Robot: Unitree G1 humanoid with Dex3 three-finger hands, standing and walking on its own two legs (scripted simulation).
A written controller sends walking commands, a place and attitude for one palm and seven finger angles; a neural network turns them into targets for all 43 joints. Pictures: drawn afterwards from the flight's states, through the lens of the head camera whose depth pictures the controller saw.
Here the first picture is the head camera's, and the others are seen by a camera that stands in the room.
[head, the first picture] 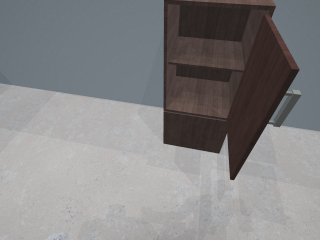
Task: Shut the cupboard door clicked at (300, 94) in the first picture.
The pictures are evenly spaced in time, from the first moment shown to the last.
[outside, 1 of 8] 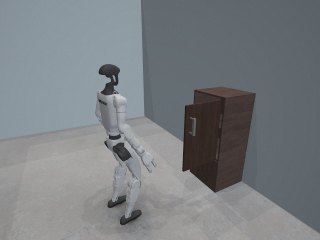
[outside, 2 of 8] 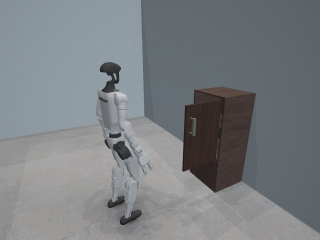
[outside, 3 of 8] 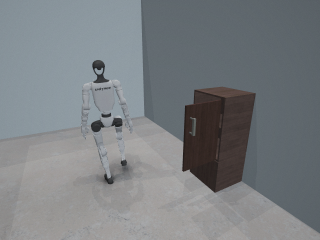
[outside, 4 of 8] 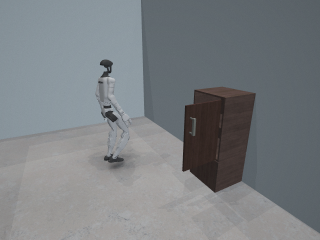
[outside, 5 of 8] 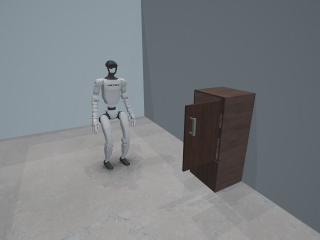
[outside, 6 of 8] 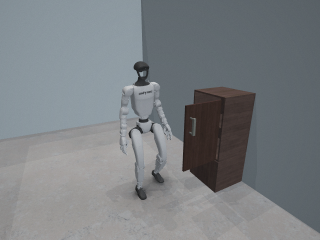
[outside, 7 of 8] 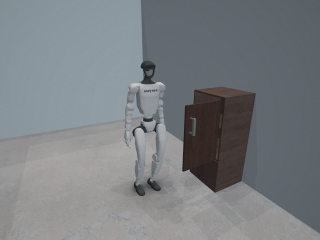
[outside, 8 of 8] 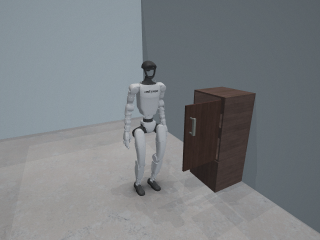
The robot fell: no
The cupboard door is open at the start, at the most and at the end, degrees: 92 92 92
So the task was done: no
